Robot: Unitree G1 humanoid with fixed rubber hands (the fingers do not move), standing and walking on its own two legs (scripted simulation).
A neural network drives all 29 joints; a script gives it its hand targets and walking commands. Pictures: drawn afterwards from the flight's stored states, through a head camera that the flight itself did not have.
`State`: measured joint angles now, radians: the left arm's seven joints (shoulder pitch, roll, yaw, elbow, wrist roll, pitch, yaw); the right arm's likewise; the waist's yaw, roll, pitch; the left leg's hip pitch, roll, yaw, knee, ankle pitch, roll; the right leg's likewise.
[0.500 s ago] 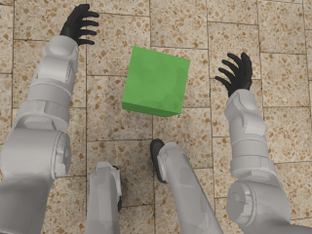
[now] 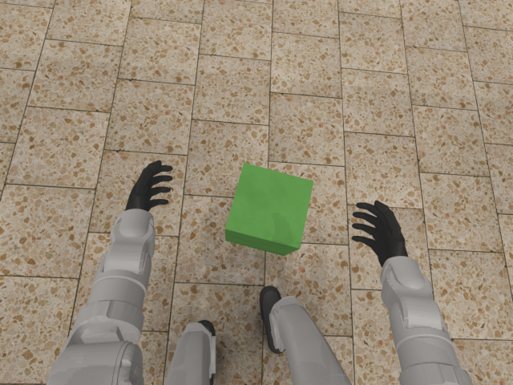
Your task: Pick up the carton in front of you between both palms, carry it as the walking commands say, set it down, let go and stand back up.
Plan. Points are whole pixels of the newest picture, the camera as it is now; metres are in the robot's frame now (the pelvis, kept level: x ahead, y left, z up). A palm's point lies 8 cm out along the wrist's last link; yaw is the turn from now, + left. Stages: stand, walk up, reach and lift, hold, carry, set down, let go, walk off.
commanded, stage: let go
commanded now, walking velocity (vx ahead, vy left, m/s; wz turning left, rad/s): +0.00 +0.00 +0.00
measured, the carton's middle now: (265, 213) +0.46 -0.13 -0.58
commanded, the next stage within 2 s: stand in 1.08 s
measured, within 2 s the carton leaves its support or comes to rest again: neither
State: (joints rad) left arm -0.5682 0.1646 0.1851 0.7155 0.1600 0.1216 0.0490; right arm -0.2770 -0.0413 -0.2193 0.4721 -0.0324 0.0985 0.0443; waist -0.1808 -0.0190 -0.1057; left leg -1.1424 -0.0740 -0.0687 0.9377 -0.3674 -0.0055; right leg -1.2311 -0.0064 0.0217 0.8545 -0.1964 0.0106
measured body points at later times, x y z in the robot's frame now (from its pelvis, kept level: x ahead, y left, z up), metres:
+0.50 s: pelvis +0.09 -0.02 +0.07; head +0.16 -0.01 +0.51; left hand +0.33 +0.18 -0.02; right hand +0.24 -0.26 +0.00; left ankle +0.02 +0.12 -0.67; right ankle +0.09 -0.12 -0.67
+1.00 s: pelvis +0.06 +0.01 +0.07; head +0.04 +0.01 +0.52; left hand +0.24 +0.23 +0.00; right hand +0.21 -0.25 +0.01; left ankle +0.02 +0.12 -0.67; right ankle +0.09 -0.12 -0.67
